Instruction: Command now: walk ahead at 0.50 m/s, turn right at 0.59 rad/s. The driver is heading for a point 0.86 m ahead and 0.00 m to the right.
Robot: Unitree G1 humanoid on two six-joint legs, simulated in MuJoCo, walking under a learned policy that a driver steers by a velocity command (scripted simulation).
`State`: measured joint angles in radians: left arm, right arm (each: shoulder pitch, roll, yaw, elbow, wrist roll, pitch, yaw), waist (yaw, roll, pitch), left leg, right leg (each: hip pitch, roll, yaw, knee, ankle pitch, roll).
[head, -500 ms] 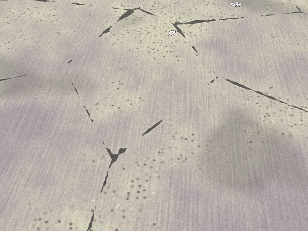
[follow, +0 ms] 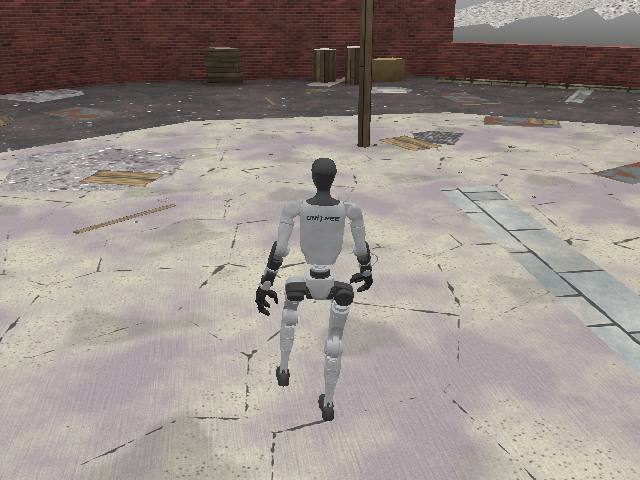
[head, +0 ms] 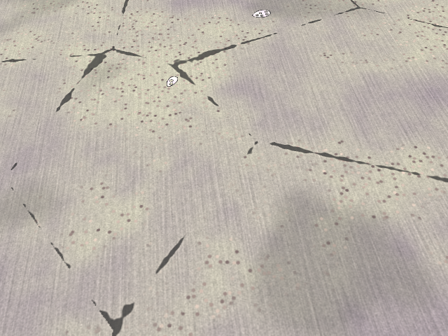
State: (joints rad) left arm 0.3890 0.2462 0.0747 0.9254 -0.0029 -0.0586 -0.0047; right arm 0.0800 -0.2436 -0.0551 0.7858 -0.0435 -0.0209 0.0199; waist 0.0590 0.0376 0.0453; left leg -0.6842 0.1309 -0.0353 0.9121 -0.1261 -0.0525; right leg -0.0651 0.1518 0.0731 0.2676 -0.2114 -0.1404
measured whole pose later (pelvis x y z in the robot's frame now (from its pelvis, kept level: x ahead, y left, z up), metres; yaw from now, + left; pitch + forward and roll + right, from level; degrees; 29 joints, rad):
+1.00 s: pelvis +0.52 -0.05 +0.00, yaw -9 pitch +0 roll +0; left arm 0.32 0.23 0.04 0.93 0.01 -0.08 -0.01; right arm 0.26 -0.26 -0.05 0.88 -0.03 -0.04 0.03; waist 0.00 0.04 0.02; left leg -0.53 0.09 0.00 1.03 -0.25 0.04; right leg -0.14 0.07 -0.08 0.29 -0.16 -0.08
